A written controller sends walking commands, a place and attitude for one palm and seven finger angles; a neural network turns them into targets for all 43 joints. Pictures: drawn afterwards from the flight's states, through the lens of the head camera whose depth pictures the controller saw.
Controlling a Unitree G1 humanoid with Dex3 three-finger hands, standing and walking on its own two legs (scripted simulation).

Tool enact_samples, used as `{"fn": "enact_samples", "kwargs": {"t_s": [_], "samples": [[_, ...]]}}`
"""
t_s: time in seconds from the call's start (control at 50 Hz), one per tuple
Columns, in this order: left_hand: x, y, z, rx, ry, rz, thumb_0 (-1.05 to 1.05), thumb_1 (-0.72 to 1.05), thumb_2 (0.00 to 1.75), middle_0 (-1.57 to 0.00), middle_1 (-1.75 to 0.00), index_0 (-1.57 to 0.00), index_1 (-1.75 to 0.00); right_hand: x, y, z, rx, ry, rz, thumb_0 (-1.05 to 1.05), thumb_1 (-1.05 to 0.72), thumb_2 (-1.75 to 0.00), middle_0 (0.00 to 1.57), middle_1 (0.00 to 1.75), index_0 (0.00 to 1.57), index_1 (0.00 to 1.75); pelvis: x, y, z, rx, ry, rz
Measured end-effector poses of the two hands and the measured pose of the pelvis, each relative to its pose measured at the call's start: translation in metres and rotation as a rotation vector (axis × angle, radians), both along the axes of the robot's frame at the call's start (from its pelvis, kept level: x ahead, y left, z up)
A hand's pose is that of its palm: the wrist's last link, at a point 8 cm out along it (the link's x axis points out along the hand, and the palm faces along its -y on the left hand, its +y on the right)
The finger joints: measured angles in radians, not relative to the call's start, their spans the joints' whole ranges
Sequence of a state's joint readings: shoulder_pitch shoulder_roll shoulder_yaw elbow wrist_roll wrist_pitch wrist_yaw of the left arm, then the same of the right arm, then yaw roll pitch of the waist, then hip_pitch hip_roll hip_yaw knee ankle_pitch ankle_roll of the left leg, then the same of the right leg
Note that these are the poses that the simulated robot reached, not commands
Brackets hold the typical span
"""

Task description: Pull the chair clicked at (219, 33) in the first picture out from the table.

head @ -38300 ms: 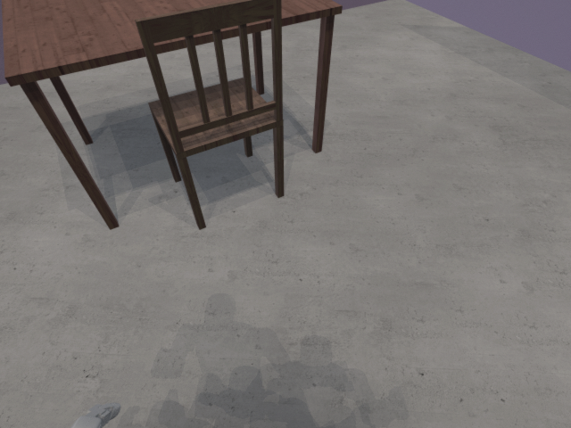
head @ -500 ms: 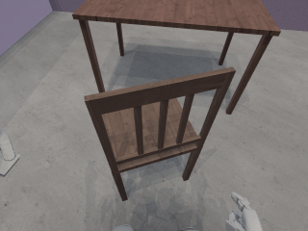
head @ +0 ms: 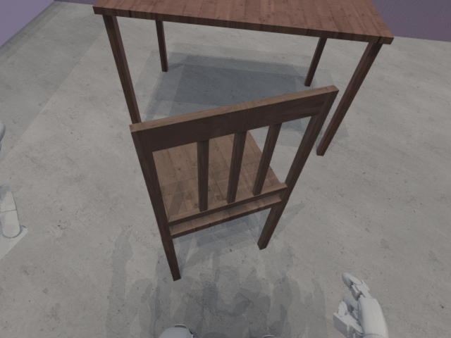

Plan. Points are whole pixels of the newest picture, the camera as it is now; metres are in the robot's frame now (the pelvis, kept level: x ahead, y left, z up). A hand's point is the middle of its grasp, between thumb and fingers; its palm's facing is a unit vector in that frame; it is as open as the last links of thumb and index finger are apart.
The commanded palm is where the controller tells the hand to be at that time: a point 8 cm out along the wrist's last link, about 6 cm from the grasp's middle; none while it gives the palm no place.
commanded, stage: step back with the hand held close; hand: left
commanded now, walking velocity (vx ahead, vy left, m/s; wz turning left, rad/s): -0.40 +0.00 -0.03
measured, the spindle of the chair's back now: (235, 170) +0.51 +0.00 -0.08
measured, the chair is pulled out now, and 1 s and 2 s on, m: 0.54 0.54 0.54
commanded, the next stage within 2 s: stop stepping back and stand still in 0.16 s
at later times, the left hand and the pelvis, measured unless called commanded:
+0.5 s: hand out of the picture +0.14 +0.25 +0.17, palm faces +0.35 -0.78 -0.51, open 7.4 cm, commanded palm +0.08 +0.28 +0.19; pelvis -0.07 -0.01 +0.01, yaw -3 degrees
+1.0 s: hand out of the picture +0.08 +0.24 +0.16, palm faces +0.43 -0.82 -0.38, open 7.4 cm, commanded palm +0.02 +0.28 +0.19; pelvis -0.13 -0.01 +0.01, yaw -1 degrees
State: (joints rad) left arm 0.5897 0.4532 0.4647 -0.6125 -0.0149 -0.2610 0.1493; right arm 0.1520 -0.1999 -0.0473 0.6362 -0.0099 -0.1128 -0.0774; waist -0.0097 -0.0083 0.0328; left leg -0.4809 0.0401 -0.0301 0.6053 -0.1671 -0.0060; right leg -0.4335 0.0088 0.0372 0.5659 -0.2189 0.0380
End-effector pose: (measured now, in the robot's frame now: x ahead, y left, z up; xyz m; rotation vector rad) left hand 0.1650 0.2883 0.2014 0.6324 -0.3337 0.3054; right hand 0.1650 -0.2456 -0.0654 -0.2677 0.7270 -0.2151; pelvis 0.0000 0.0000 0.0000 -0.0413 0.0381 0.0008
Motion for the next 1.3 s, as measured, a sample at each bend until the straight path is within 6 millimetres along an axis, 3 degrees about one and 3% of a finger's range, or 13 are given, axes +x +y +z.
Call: {"fn": "enact_samples", "kwargs": {"t_s": [0.08,0.14,0.24,0.34,0.42,0.54,0.7,0.82,0.92,1.04,1.16,1.3], "samples": [[-0.013,0.017,0.006,0.023,0.0,0.057,0.01,0.88,0.9,-0.22,-0.3,-0.22,-0.3,-0.012,0.01,0.002,0.022,-0.019,0.009,0.01,-0.9,-0.89,0.2,0.3,0.21,0.3,-0.008,-0.001,0.003,-0.028,0.007,0.012],[-0.024,0.016,0.001,-0.016,-0.004,0.084,0.01,0.89,0.9,-0.21,-0.3,-0.22,-0.3,-0.02,0.015,-0.001,0.048,-0.02,0.043,0.01,-0.9,-0.89,0.2,0.3,0.21,0.3,-0.016,-0.006,0.003,-0.012,0.023,-0.019],[-0.033,-0.014,-0.015,-0.104,0.023,0.037,0.01,0.89,0.9,-0.21,-0.3,-0.21,-0.3,-0.038,0.011,-0.015,0.069,0.003,0.103,0.01,-0.9,-0.89,0.21,0.3,0.21,0.3,-0.044,-0.016,0.0,-0.034,0.008,-0.036],[-0.048,-0.039,0.001,-0.09,0.001,-0.084,0.01,0.89,0.9,-0.21,-0.3,-0.22,-0.3,-0.068,-0.001,-0.008,0.083,0.04,0.04,0.01,-0.9,-0.89,0.21,0.3,0.21,0.3,-0.057,-0.02,0.008,-0.003,-0.009,-0.045],[-0.055,-0.023,0.002,-0.038,0.047,-0.055,0.01,0.88,0.9,-0.22,-0.3,-0.22,-0.3,-0.086,-0.014,0.002,0.055,0.009,-0.05,0.01,-0.9,-0.89,0.21,0.3,0.21,0.3,-0.057,-0.013,0.008,0.009,0.008,-0.045],[-0.068,0.006,-0.015,-0.086,0.107,0.055,0.01,0.89,0.9,-0.21,-0.3,-0.22,-0.3,-0.11,-0.018,0.012,0.032,-0.005,-0.074,0.01,-0.9,-0.89,0.2,0.3,0.2,0.3,-0.078,-0.011,0.012,0.034,-0.029,-0.048],[-0.111,-0.021,-0.012,-0.135,0.077,0.016,0.01,0.89,0.9,-0.21,-0.3,-0.22,-0.3,-0.136,-0.013,0.014,0.039,-0.027,-0.007,0.01,-0.9,-0.89,0.2,0.3,0.21,0.3,-0.106,-0.018,0.014,0.008,-0.055,-0.023],[-0.134,-0.013,-0.003,-0.105,0.042,0.099,0.01,0.89,0.9,-0.21,-0.3,-0.22,-0.3,-0.148,-0.012,0.005,0.063,-0.01,0.014,0.01,-0.9,-0.89,0.21,0.3,0.21,0.3,-0.118,-0.023,0.014,0.003,-0.065,-0.017],[-0.135,-0.009,-0.013,-0.157,0.042,0.135,0.01,0.89,0.9,-0.21,-0.3,-0.22,-0.3,-0.155,-0.014,-0.003,0.063,0.001,0.011,0.01,-0.9,-0.89,0.21,0.3,0.21,0.3,-0.124,-0.02,0.011,-0.005,-0.076,-0.023],[-0.12,-0.009,-0.027,-0.206,0.052,0.073,0.01,0.89,0.9,-0.21,-0.3,-0.21,-0.3,-0.164,-0.014,-0.001,0.029,0.012,-0.027,0.01,-0.9,-0.89,0.21,0.3,0.21,0.3,-0.124,-0.011,0.007,-0.006,-0.09,-0.026],[-0.113,-0.001,-0.012,-0.109,0.048,0.052,0.01,0.89,0.9,-0.21,-0.3,-0.22,-0.3,-0.165,-0.004,0.008,0.041,-0.003,-0.044,0.01,-0.9,-0.89,0.2,0.3,0.21,0.3,-0.12,-0.01,0.012,0.01,-0.064,-0.014],[-0.118,-0.003,-0.001,-0.056,0.076,0.069,0.01,0.89,0.9,-0.21,-0.3,-0.22,-0.3,-0.148,0.006,-0.004,0.09,0.033,0.008,0.01,-0.9,-0.89,0.2,0.3,0.21,0.3,-0.108,-0.011,0.014,0.005,-0.048,-0.008]]}}
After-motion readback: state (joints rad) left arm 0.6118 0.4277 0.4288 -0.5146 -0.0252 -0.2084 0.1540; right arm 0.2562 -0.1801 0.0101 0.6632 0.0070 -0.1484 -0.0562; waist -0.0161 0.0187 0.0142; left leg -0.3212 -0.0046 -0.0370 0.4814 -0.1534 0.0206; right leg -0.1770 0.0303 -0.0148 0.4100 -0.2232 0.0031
